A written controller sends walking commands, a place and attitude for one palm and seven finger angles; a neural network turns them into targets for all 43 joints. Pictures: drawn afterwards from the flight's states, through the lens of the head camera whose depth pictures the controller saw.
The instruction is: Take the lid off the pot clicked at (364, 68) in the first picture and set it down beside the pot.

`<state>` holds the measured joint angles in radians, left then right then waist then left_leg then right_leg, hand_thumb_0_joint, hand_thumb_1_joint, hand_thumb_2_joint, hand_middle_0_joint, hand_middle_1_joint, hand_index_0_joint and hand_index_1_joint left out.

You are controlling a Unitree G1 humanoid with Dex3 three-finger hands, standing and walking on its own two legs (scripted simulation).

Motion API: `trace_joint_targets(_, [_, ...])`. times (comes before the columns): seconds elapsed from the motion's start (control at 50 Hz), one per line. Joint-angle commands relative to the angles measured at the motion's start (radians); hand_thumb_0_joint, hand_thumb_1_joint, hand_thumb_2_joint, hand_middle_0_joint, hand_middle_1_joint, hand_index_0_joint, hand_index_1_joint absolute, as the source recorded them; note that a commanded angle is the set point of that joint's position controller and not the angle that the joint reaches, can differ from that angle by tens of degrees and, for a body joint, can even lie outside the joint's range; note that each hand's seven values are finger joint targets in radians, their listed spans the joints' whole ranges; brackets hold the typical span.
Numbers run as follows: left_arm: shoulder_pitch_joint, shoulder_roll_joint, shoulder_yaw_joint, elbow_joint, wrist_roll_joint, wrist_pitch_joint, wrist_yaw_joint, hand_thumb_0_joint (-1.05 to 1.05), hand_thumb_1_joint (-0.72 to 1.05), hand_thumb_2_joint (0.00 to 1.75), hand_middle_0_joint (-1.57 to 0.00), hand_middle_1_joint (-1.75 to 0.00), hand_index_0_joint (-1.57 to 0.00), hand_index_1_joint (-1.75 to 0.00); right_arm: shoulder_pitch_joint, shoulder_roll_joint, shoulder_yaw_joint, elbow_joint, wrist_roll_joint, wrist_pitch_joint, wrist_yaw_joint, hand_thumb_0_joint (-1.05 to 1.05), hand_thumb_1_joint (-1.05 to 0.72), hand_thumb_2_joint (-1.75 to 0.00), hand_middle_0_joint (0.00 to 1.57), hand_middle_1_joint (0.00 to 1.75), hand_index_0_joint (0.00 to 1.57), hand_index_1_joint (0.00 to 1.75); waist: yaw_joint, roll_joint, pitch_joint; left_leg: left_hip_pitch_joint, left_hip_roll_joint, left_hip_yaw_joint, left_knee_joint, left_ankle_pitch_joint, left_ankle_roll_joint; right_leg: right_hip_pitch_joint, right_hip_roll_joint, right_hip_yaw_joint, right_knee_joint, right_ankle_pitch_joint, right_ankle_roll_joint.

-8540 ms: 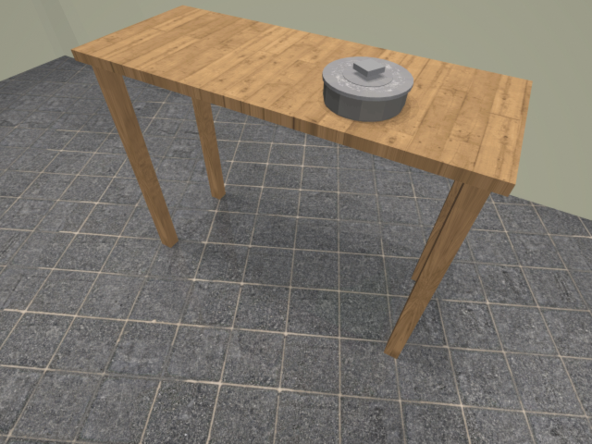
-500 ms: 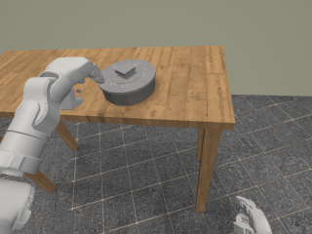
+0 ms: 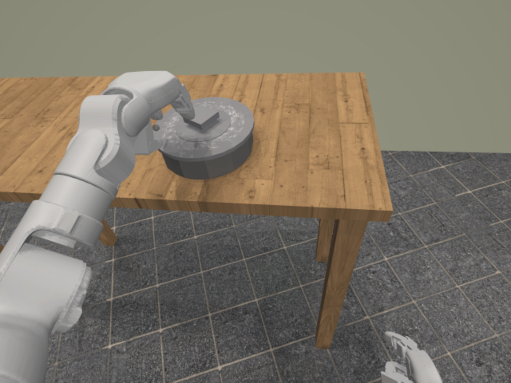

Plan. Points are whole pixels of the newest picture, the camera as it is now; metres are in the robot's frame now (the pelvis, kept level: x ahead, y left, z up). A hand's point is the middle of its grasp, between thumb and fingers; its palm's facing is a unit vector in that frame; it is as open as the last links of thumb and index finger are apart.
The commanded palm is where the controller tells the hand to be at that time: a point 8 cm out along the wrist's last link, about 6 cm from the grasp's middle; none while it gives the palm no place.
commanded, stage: move the open hand above the knob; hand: left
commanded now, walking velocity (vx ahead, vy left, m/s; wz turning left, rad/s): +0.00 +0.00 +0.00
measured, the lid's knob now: (201, 116) +0.54 +0.13 +0.15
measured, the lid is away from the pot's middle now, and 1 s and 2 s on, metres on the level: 0.00 0.00 0.00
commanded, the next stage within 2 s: lower the open fingers around the knob in 1.32 s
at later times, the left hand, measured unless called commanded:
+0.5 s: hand (183, 97) +0.50 +0.14 +0.21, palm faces -0.24 +0.01 -0.97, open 10.0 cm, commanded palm +0.49 +0.14 +0.28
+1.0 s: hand (198, 89) +0.53 +0.12 +0.22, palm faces -0.24 +0.01 -0.97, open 10.0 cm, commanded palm +0.50 +0.13 +0.28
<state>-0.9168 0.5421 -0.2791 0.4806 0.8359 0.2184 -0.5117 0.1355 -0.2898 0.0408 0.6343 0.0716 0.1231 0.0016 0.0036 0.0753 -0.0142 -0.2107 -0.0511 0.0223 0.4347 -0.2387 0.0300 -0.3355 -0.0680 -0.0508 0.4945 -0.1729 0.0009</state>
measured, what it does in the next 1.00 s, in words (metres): stands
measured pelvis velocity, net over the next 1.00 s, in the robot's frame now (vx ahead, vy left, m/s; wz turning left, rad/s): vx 0.04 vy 0.01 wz -0.02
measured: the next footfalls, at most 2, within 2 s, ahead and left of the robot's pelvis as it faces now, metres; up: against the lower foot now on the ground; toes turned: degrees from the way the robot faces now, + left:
none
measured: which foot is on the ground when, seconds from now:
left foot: down 0.00-1.00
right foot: down 0.00-1.00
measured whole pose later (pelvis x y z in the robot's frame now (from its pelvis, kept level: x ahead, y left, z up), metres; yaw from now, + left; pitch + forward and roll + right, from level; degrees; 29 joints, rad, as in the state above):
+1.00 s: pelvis +0.04 +0.01 +0.00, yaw -1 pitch +8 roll +1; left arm -1.21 0.43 -0.31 0.84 0.90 0.21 -0.45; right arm 0.23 -0.27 0.03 0.69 0.06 0.17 0.01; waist -0.05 0.07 -0.06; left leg -0.25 -0.04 0.04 0.37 -0.26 0.04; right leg -0.38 -0.05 -0.03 0.44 -0.19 0.02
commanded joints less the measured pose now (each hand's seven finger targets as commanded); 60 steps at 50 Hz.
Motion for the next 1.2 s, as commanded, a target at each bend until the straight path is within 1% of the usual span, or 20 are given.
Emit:
trace_joint_targets(0.0, [-0.597, 0.219, 0.117, -0.048, 0.031, 0.013, 0.04, 0.0, -0.39, 1.69, -0.88, -0.08, -0.88, -0.08, -0.086, -0.106, -0.029, -0.131, 0.005, -0.029, -0.016, 0.0, -0.9, -0.9, 0.2, 0.3, 0.2, 0.3, -0.021, -0.139, -0.309, -0.034, -0.017, -0.034, -0.075, 0.125, 0.019, 0.217, 0.048, 0.013, -0.046, 0.085, -0.035])
trace_joint_targets(0.06, [-0.677, 0.218, 0.112, -0.107, 0.036, 0.004, 0.044, 0.0, -0.39, 1.69, -0.88, -0.08, -0.88, -0.08, -0.076, -0.102, -0.031, -0.136, -0.001, -0.028, -0.011, 0.0, -0.9, -0.9, 0.2, 0.3, 0.2, 0.3, -0.021, -0.076, -0.406, 0.016, -0.025, -0.038, -0.063, 0.193, 0.018, 0.247, 0.051, 0.022, -0.034, 0.148, -0.041])
trace_joint_targets(0.1, [-0.68, 0.162, 0.074, -0.083, 0.036, 0.001, 0.044, 0.0, -0.39, 1.69, -0.88, -0.08, -0.88, -0.08, -0.066, -0.098, -0.033, -0.129, -0.001, -0.027, -0.009, 0.0, -0.9, -0.9, 0.2, 0.3, 0.2, 0.3, -0.031, -0.072, -0.41, 0.034, -0.021, -0.042, -0.052, 0.25, 0.017, 0.232, 0.054, 0.016, -0.024, 0.191, -0.045])
trace_joint_targets(0.16, [-0.661, 0.246, 0.152, 0.001, 0.042, 0.005, 0.049, 0.0, -0.39, 1.69, -0.88, -0.08, -0.88, -0.08, -0.037, -0.111, -0.031, -0.116, -0.004, -0.017, -0.008, 0.0, -0.9, -0.9, 0.2, 0.3, 0.2, 0.3, -0.021, -0.121, -0.407, -0.003, -0.019, -0.035, -0.058, 0.267, 0.015, 0.27, 0.053, 0.017, -0.028, 0.227, -0.041])
trace_joint_targets(0.2, [-0.651, 0.181, 0.098, 0.068, 0.045, 0.003, 0.048, 0.0, -0.39, 1.69, -0.88, -0.08, -0.88, -0.08, -0.043, -0.107, -0.029, -0.114, 0.003, -0.01, -0.01, 0.0, -0.9, -0.9, 0.2, 0.3, 0.2, 0.3, -0.03, -0.148, -0.346, -0.029, -0.015, -0.027, -0.061, 0.243, 0.019, 0.24, 0.052, 0.011, -0.028, 0.216, -0.04])
trace_joint_targets(0.24, [-0.657, 0.132, 0.059, 0.042, 0.028, 0.004, 0.055, 0.0, -0.39, 1.69, -0.88, -0.08, -0.88, -0.08, -0.04, -0.113, -0.039, -0.118, 0.005, -0.003, -0.005, 0.0, -0.9, -0.9, 0.2, 0.3, 0.2, 0.3, -0.036, -0.087, -0.367, 0.014, -0.015, -0.034, -0.051, 0.29, 0.019, 0.22, 0.058, 0.009, -0.03, 0.23, -0.045])
trace_joint_targets(0.36, [-0.783, 0.208, 0.12, 0.093, 0.058, -0.004, 0.066, 0.0, -0.39, 1.69, -0.88, -0.08, -0.88, -0.08, 0.014, -0.11, -0.037, -0.09, -0.006, -0.004, -0.011, 0.0, -0.9, -0.9, 0.2, 0.3, 0.2, 0.3, -0.045, -0.132, -0.441, 0.014, -0.019, -0.033, -0.054, 0.317, 0.022, 0.262, 0.06, 0.02, -0.032, 0.27, -0.041])
trace_joint_targets(0.44, [-0.798, 0.093, 0.032, 0.122, 0.042, -0.007, 0.072, 0.0, -0.39, 1.69, -0.88, -0.08, -0.88, -0.08, 0.03, -0.113, -0.048, -0.081, -0.002, 0.002, -0.01, 0.0, -0.9, -0.9, 0.2, 0.3, 0.2, 0.3, -0.065, -0.074, -0.425, 0.06, -0.014, -0.038, -0.043, 0.402, 0.021, 0.203, 0.066, 0.011, -0.038, 0.293, -0.044])
trace_joint_targets(0.46, [-0.86, 0.164, 0.087, 0.092, 0.064, -0.013, 0.075, 0.0, -0.39, 1.69, -0.88, -0.08, -0.88, -0.08, 0.043, -0.11, -0.045, -0.076, -0.007, -0.001, -0.007, 0.0, -0.9, -0.9, 0.2, 0.3, 0.2, 0.3, -0.057, -0.089, -0.486, 0.07, -0.013, -0.043, -0.043, 0.418, 0.017, 0.232, 0.066, 0.021, -0.033, 0.301, -0.041])
trace_joint_targets(0.54, [-0.827, 0.102, 0.05, 0.236, 0.055, -0.007, 0.082, 0.0, -0.39, 1.69, -0.88, -0.08, -0.88, -0.08, 0.069, -0.118, -0.049, -0.055, -0.004, 0.009, -0.011, 0.0, -0.9, -0.9, 0.2, 0.3, 0.2, 0.3, -0.072, -0.099, -0.422, 0.045, -0.01, -0.035, -0.046, 0.418, 0.02, 0.194, 0.07, 0.009, -0.044, 0.306, -0.044])
trace_joint_targets(0.6, [-0.946, 0.107, 0.044, 0.214, 0.081, -0.022, 0.091, 0.0, -0.39, 1.69, -0.88, -0.08, -0.88, -0.08, 0.086, -0.11, -0.047, -0.043, -0.01, 0.004, -0.01, 0.0, -0.9, -0.9, 0.2, 0.3, 0.2, 0.3, -0.08, -0.097, -0.473, 0.069, -0.008, -0.039, -0.046, 0.436, 0.017, 0.193, 0.071, 0.016, -0.038, 0.306, -0.042])
trace_joint_targets(0.66, [-0.89, 0.157, 0.103, 0.255, 0.085, -0.024, 0.098, 0.0, -0.39, 1.69, -0.88, -0.08, -0.88, -0.08, 0.095, -0.113, -0.045, -0.043, -0.017, 0.009, -0.009, 0.0, -0.9, -0.9, 0.2, 0.3, 0.2, 0.3, -0.059, -0.113, -0.512, 0.067, -0.004, -0.041, -0.041, 0.502, 0.015, 0.232, 0.071, 0.024, -0.03, 0.347, -0.04])
trace_joint_targets(0.74, [-0.804, 0.111, 0.071, 0.31, 0.071, -0.017, 0.105, 0.0, -0.39, 1.69, -0.88, -0.08, -0.88, -0.08, 0.08, -0.117, -0.046, -0.054, -0.009, 0.019, -0.007, 0.0, -0.9, -0.9, 0.2, 0.3, 0.2, 0.3, -0.054, -0.117, -0.446, 0.019, 0.0, -0.025, -0.053, 0.47, 0.021, 0.234, 0.066, 0.019, -0.036, 0.348, -0.041])
trace_joint_targets(0.78, [-0.876, 0.157, 0.098, 0.247, 0.094, -0.024, 0.107, 0.0, -0.39, 1.69, -0.88, -0.08, -0.88, -0.08, 0.07, -0.109, -0.041, -0.059, -0.015, 0.018, -0.009, 0.0, -0.9, -0.9, 0.2, 0.3, 0.2, 0.3, -0.05, -0.138, -0.491, 0.025, 0.0, -0.02, -0.055, 0.455, 0.025, 0.263, 0.062, 0.028, -0.031, 0.353, -0.037])
trace_joint_targets(0.84, [-0.856, 0.091, 0.053, 0.153, 0.07, -0.023, 0.105, 0.0, -0.39, 1.69, -0.88, -0.08, -0.88, -0.08, 0.056, -0.104, -0.053, -0.078, -0.012, 0.016, -0.001, 0.0, -0.9, -0.9, 0.2, 0.3, 0.2, 0.3, -0.053, -0.083, -0.53, 0.094, 0.003, -0.034, -0.033, 0.572, 0.025, 0.242, 0.065, 0.026, -0.033, 0.39, -0.039])
trace_joint_targets(0.9, [-0.854, 0.119, 0.075, 0.232, 0.084, -0.005, 0.096, 0.0, -0.39, 1.69, -0.88, -0.08, -0.88, -0.08, 0.067, -0.104, -0.045, -0.055, -0.011, 0.018, -0.006, 0.0, -0.9, -0.9, 0.2, 0.3, 0.2, 0.3, -0.058, -0.146, -0.456, 0.047, 0.0, -0.018, -0.05, 0.476, 0.027, 0.229, 0.066, 0.023, -0.04, 0.352, -0.035])
trace_joint_targets(0.96, [-0.888, 0.123, 0.077, 0.117, 0.077, -0.014, 0.095, 0.0, -0.39, 1.69, -0.88, -0.08, -0.88, -0.08, 0.046, -0.096, -0.045, -0.072, -0.014, 0.013, -0.003, 0.0, -0.9, -0.9, 0.2, 0.3, 0.2, 0.3, -0.046, -0.105, -0.534, 0.09, -0.004, -0.028, -0.043, 0.515, 0.027, 0.257, 0.062, 0.031, -0.033, 0.371, -0.036])
trace_joint_targets(1.02, [-0.844, 0.093, 0.051, 0.229, 0.08, 0.005, 0.09, 0.0, -0.39, 1.69, -0.88, -0.08, -0.88, -0.08, 0.047, -0.098, -0.041, -0.056, -0.007, 0.02, -0.01, 0.0, -0.9, -0.9, 0.2, 0.3, 0.2, 0.3, -0.058, -0.163, -0.434, 0.03, -0.006, -0.014, -0.059, 0.401, 0.028, 0.234, 0.063, 0.023, -0.043, 0.327, -0.035])
trace_joint_targets(1.06, [-0.892, 0.119, 0.071, 0.143, 0.076, -0.005, 0.094, 0.0, -0.39, 1.69, -0.88, -0.08, -0.88, -0.08, 0.041, -0.097, -0.04, -0.065, -0.011, 0.021, -0.01, 0.0, -0.9, -0.9, 0.2, 0.3, 0.2, 0.3, -0.05, -0.124, -0.491, 0.06, -0.009, -0.019, -0.059, 0.422, 0.024, 0.252, 0.059, 0.027, -0.038, 0.33, -0.038])
trace_joint_targets(1.18, [-0.878, 0.079, 0.033, 0.185, 0.079, 0.007, 0.09, 0.0, -0.39, 1.69, -0.88, -0.08, -0.88, -0.08, 0.026, -0.093, -0.035, -0.064, -0.008, 0.028, -0.015, 0.0, -0.9, -0.9, 0.2, 0.3, 0.2, 0.3, -0.063, -0.123, -0.448, 0.051, -0.009, -0.021, -0.053, 0.403, 0.022, 0.225, 0.061, 0.022, -0.04, 0.32, -0.041])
